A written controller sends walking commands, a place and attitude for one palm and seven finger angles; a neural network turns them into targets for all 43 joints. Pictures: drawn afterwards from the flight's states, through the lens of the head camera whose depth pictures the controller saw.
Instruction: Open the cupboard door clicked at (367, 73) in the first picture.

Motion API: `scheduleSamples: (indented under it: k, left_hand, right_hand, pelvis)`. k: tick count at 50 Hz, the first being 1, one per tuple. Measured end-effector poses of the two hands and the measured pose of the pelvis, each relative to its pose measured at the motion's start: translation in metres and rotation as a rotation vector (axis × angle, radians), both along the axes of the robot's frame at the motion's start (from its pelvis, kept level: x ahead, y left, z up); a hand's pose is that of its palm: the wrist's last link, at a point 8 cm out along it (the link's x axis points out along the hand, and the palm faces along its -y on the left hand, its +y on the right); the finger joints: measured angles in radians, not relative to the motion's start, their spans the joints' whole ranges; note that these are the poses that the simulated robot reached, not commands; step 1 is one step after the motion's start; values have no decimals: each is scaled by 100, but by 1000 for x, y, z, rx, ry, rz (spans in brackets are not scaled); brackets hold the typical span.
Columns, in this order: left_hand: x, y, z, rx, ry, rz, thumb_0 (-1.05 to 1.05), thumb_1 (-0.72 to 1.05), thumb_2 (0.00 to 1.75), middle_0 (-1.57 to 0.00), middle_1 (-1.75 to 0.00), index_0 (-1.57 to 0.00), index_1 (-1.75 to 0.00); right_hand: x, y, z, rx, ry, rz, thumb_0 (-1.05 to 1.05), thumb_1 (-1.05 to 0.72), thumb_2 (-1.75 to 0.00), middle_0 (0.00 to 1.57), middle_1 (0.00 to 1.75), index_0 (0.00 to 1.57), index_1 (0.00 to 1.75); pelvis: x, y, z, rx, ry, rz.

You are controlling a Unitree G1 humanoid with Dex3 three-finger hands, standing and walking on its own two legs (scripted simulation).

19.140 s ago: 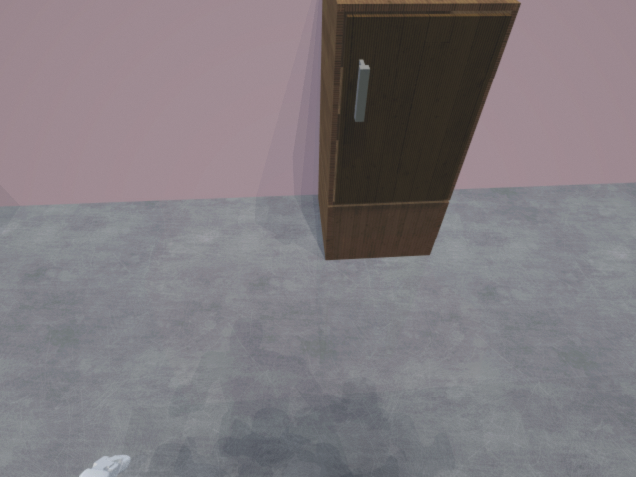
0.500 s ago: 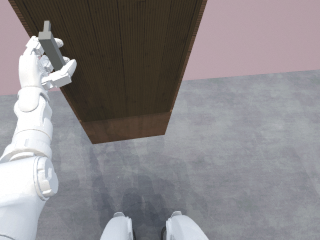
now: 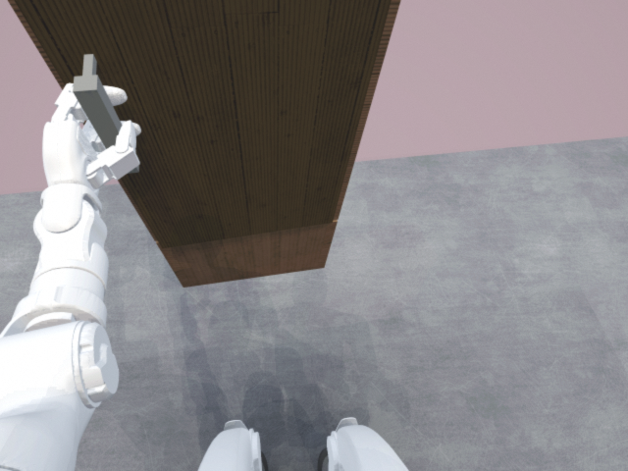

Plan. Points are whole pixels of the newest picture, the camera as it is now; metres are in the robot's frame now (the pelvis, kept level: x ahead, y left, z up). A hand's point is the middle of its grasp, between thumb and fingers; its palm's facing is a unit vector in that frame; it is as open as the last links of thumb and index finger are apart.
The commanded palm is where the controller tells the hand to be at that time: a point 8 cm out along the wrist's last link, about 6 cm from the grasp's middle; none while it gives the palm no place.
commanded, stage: pull the door open along its arc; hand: left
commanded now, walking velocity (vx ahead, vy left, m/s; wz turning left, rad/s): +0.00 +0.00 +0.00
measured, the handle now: (111, 118) +0.56 +0.23 +0.07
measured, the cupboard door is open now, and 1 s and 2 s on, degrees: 2 45 45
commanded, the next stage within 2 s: open thumb and fingers to let go in 0.74 s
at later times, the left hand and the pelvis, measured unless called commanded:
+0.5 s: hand (204, 261) +0.34 +0.10 +0.08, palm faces +0.35 -0.93 +0.12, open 6.6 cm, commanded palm +0.29 +0.15 +0.07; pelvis +0.01 -0.01 +0.01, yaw +2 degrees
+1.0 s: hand (272, 293) +0.31 +0.03 +0.07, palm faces +0.48 -0.88 -0.05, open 6.5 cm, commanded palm +0.25 +0.08 +0.07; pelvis +0.00 -0.07 +0.02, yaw +6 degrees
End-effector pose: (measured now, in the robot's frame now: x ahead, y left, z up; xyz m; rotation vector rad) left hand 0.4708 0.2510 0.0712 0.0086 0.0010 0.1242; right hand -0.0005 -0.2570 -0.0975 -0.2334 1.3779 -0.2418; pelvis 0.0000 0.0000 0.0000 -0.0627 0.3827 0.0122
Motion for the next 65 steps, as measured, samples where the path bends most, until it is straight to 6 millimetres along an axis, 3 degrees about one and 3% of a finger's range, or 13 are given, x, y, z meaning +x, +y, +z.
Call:
scheduleSamples:
  k: [7, 13, 24, 31, 36, 42, 51, 57, 65]
  left_hand:
    - [-28, -8, 0, -5, -6, -24, 1, 69, 77, -30, -132, -29, -132]
    - [-72, -27, -1, -15, -17, -60, 1, 68, 74, -30, -131, -28, -130]
    - [-160, -101, -2, -125, -35, 215, 3, 64, 73, -30, -132, -32, -127]
    - [-190, -141, 3, -43, -15, 316, 2, 63, 75, -31, -130, -31, -129]
    - [-205, -160, 7, 3, 28, 293, 2, 63, 74, -30, -129, -31, -131]
    - [-219, -182, 9, 21, 54, 267, 1, 62, 73, -29, -129, -33, -133]
    - [-209, -182, 3, 21, 56, 384, 0, 57, 76, -35, -132, -37, -133]
    - [-214, -181, 1, 20, 62, 402, 0, 35, 67, -35, -130, -37, -130]
    - [-213, -182, -3, 17, 41, 385, 0, -12, 46, -32, -124, -33, -124]
  right_hand:
    - [20, 1, 6, 27, -60, -10, 0, -91, -90, 20, 30, 20, 30]
    - [61, 3, 14, 59, -189, 17, 1, -91, -90, 20, 30, 20, 30]
    - [158, 26, 20, 142, -447, 228, 1, -91, -90, 20, 30, 20, 30]
    - [192, 41, 26, 181, -544, 321, 1, -91, -90, 20, 30, 20, 30]
    - [197, 40, 31, 212, -582, 318, 1, -91, -90, 20, 30, 20, 30]
    - [194, 21, 34, 205, -597, 312, 1, -91, -90, 20, 30, 20, 30]
    - [185, -17, 17, 146, -527, 311, 1, -91, -90, 20, 30, 20, 30]
    - [177, -30, 12, 143, -498, 288, 1, -91, -90, 20, 30, 20, 30]
    - [173, -35, 6, 140, -487, 269, 1, -91, -90, 20, 30, 20, 30]
  pelvis:
    - [9, -1, 9, 10, -29, -10]
    - [17, -1, 17, 18, -67, -13]
    - [11, -8, 15, 41, -126, 15]
    - [3, -24, 12, 56, -156, 44]
    - [4, -37, 15, 67, -182, 50]
    - [8, -53, 19, 78, -206, 65]
    - [4, -73, 16, 99, -181, 80]
    - [7, -80, 17, 109, -171, 76]
    - [7, -82, 15, 112, -163, 70]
